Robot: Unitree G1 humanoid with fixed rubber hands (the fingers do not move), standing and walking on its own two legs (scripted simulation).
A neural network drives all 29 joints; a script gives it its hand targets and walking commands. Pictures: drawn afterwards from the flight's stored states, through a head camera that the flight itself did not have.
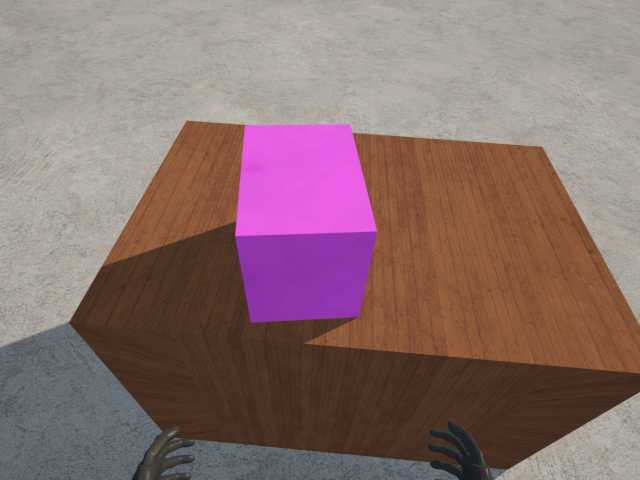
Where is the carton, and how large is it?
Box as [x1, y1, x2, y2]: [235, 124, 376, 322]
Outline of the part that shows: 349,124 245,126 235,237 251,322 358,316 376,234 376,229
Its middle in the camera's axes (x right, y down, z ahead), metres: -0.03 -0.04 +0.69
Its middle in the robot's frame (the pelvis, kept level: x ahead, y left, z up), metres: +0.55 +0.06 -0.01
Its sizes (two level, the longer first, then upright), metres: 0.272 0.191 0.221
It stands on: a pedestal, 0.66 m high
